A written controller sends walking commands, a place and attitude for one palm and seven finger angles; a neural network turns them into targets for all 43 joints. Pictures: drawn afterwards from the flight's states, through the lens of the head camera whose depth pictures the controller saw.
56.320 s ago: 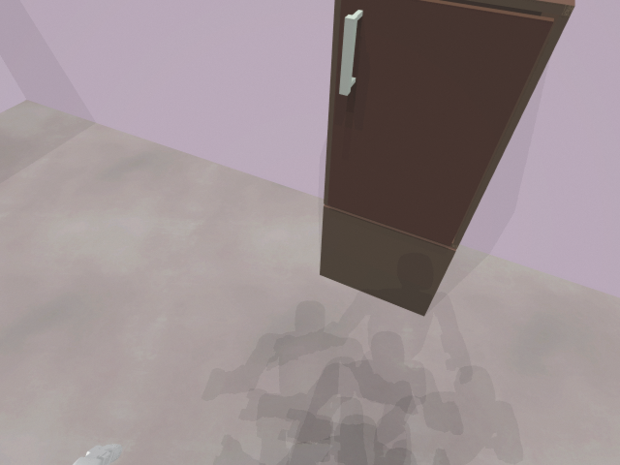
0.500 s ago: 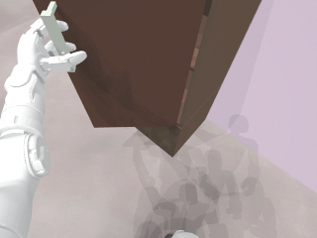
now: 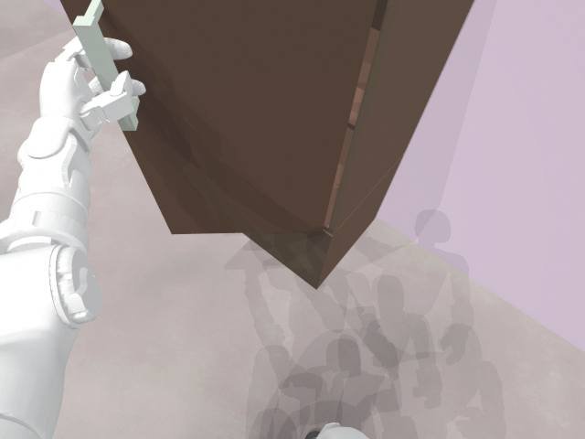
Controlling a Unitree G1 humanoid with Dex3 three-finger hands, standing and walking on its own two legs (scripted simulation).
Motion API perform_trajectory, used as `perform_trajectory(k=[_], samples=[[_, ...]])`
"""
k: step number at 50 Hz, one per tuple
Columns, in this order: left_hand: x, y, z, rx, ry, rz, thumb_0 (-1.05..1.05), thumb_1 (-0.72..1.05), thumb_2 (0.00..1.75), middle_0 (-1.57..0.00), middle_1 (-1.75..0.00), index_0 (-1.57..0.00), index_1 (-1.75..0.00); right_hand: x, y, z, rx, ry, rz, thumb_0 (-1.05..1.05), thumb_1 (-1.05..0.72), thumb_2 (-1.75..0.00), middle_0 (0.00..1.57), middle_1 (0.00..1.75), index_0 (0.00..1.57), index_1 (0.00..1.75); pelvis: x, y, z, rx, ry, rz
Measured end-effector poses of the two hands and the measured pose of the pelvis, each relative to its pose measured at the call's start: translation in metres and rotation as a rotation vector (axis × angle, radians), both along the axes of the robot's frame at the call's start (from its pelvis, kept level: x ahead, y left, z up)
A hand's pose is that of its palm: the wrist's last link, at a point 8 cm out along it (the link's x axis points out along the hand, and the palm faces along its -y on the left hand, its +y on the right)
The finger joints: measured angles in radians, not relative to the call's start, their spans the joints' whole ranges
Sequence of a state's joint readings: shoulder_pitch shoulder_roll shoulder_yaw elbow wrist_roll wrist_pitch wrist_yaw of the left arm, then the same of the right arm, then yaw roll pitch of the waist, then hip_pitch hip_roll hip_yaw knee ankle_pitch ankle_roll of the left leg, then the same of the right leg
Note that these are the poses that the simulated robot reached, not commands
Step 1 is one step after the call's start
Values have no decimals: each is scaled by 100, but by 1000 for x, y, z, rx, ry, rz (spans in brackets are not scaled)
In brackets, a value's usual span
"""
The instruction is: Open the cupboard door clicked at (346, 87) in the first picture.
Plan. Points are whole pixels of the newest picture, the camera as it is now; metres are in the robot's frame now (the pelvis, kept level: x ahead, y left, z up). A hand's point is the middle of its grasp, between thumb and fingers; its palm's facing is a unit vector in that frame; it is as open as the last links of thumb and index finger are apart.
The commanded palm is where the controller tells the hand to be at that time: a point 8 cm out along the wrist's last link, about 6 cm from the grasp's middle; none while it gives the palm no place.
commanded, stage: pull the door open along its arc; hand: left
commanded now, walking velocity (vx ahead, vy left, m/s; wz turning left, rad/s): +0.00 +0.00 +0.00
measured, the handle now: (114, 71) +0.58 +0.18 +0.16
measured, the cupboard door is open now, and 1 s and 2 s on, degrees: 42 57 86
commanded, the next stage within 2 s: open thumb and fingers to let go in 1.46 s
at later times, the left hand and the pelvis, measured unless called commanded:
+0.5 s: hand (133, 148) +0.43 +0.14 +0.16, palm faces +0.12 -0.99 +0.11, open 6.0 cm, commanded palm +0.41 +0.19 +0.16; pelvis +0.00 -0.01 +0.01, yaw +1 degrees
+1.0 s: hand (148, 140) +0.45 +0.13 +0.16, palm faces +0.43 -0.90 +0.01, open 5.5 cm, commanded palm +0.38 +0.16 +0.16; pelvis -0.02 -0.03 +0.01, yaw +1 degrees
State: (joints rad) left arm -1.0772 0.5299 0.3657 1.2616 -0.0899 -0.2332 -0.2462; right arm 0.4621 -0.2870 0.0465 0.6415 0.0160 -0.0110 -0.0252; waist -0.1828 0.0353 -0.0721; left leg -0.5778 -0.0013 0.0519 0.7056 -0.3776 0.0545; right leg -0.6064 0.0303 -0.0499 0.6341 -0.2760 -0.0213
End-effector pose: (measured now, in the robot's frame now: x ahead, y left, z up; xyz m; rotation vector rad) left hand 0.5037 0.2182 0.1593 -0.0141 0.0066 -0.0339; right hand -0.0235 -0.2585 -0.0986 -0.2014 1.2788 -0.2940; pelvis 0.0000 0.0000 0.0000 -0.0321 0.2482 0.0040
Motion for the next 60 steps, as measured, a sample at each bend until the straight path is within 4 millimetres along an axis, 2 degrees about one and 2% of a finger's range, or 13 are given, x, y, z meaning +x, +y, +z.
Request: perform_trajectory(k=[7, 12, 16, 21, 26, 31, 36, 47, 51, 55, 57, 60], samples=[[-8, -1, -1, 1, -19, 1, 0, 75, 82, -35, -135, -37, -135, -3, 2, -2, 17, 10, -8, 0, -90, -90, 20, 30, 20, 29, 4, 1, 1, 1, -7, -10], [-24, -2, -3, -3, -40, -10, 0, 75, 79, -36, -135, -35, -134, 12, 0, -1, 30, -37, -13, 0, -90, -90, 20, 30, 20, 29, 8, 0, 4, 3, -31, -23], [-48, -6, -3, 1, -57, -25, 0, 74, 78, -36, -135, -34, -133, 38, -1, 1, 43, -121, -3, 1, -90, -90, 20, 30, 20, 29, 11, -1, 8, 6, -62, -28], [-84, -15, -4, -16, -64, -24, 0, 73, 76, -37, -135, -33, -132, 86, -1, 7, 55, -259, 52, 1, -90, -90, 20, 30, 20, 29, 9, -4, 10, 9, -110, -20], [-97, -29, -5, -96, -22, 214, -1, 70, 78, -37, -135, -35, -132, 131, 4, 12, 60, -353, 163, 1, -90, -90, 20, 30, 20, 29, -3, -9, 10, 15, -132, 17], [-98, -45, -1, -33, 12, 449, -1, 73, 81, -37, -134, -37, -133, 153, 11, 12, 74, -399, 242, 0, -90, -90, 20, 30, 20, 29, -14, -15, 7, 24, -117, 35], [-97, -54, 1, 10, 12, 524, -1, 78, 84, -35, -134, -37, -134, 142, 12, 5, 92, -369, 237, 0, -90, -90, 20, 30, 20, 29, -18, -22, 6, 29, -109, 39], [-94, -50, -1, 16, -11, 490, 0, 78, 83, -36, -135, -35, -135, 57, -14, -15, 80, -158, 124, 1, -90, -90, 20, 30, 20, 29, -18, -31, 9, 33, -122, 27], [-101, -52, -2, 7, -29, 478, 0, 78, 82, -35, -135, -35, -134, 39, -24, -13, 70, -128, 88, 1, -90, -90, 20, 30, 20, 29, -16, -32, 11, 34, -132, 14], [-115, -56, -3, -1, -46, 464, 0, 78, 81, -35, -135, -35, -133, 43, -28, -10, 66, -150, 76, 1, -90, -90, 20, 30, 20, 29, -13, -32, 14, 34, -149, 2], [-127, -60, -4, -7, -54, 454, 0, 77, 81, -34, -135, -35, -133, 54, -28, -8, 69, -181, 81, 1, -90, -90, 20, 30, 20, 29, -11, -32, 15, 35, -161, -2], [-148, -68, -4, -21, -61, 431, 0, 77, 79, -34, -135, -36, -132, 81, -24, -3, 79, -252, 103, 1, -90, -90, 20, 30, 20, 29, -8, -31, 18, 36, -184, -7]])
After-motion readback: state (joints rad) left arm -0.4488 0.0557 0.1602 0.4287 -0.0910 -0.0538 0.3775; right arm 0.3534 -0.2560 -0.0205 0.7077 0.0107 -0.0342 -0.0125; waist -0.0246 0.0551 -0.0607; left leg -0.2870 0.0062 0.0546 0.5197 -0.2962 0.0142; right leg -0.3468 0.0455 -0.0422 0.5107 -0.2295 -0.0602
